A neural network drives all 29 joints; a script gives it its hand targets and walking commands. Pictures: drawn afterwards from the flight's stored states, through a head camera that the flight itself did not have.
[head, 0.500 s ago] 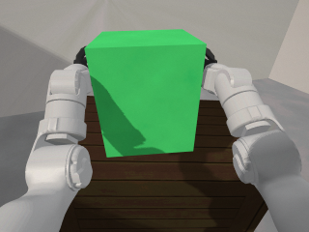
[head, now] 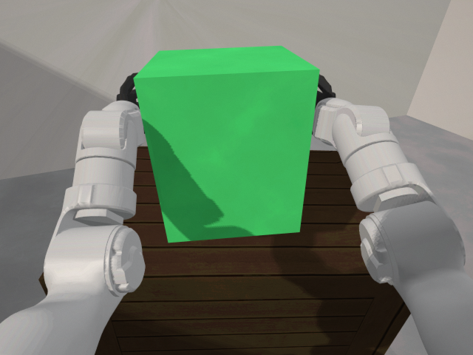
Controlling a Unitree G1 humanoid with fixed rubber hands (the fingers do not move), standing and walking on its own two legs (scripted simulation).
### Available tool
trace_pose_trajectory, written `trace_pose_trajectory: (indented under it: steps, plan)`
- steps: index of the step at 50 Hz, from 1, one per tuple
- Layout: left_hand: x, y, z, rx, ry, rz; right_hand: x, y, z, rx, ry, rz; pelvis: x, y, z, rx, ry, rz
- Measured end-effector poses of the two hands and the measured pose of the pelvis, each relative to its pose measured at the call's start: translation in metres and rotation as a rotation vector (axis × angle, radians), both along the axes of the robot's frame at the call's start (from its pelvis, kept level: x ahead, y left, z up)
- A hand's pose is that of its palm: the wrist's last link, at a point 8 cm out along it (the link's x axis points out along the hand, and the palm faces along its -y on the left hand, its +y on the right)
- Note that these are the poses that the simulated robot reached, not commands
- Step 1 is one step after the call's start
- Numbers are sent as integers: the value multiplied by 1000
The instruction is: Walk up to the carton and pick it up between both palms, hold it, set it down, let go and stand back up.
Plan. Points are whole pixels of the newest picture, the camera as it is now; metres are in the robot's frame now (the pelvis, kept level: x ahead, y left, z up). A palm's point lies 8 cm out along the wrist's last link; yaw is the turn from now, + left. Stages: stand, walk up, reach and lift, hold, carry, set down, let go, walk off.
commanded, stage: hold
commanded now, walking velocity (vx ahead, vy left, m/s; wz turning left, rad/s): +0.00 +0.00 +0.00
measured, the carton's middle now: (227, 139) +0.38 +0.00 +0.28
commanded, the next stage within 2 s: set down in 1.62 s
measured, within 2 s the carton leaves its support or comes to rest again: neither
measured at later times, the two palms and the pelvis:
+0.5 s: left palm (119, 115) +0.39 +0.17 +0.31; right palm (313, 113) +0.38 -0.14 +0.32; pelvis +0.00 +0.00 +0.00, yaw +1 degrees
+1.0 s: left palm (122, 112) +0.38 +0.16 +0.32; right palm (320, 113) +0.37 -0.14 +0.33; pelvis +0.00 +0.00 +0.00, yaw +0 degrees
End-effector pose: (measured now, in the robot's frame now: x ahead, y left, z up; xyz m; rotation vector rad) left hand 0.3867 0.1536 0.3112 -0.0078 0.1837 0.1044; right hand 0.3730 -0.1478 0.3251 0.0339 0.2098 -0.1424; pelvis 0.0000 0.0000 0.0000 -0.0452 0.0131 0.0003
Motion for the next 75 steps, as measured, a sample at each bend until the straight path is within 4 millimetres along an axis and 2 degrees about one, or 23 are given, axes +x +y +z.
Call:
trace_pose_trajectory:
  steps: [8,23,39,50,58,65,75]
  plan:
    - [-5,10,4,-7,-7,28,2,9,-2,10,-5,27,1,-1,1,1,-18,6]
    - [0,14,3,-8,-2,18,5,13,-1,-5,1,19,2,0,0,-1,-6,12]
    - [-1,4,-2,9,2,-4,-2,4,0,10,5,-8,0,4,0,-3,-5,0]
    - [-10,6,10,3,-17,23,-4,6,4,14,-15,18,-2,1,0,-2,-10,1]
    - [-7,11,11,-4,8,26,-1,10,4,9,12,20,-2,-3,0,1,-1,8]
    - [-4,15,10,3,-12,22,2,14,6,-6,-4,20,-1,-2,0,-3,-5,19]
    - [3,11,-2,-2,7,1,3,10,0,-8,14,-2,2,1,0,-4,-2,9]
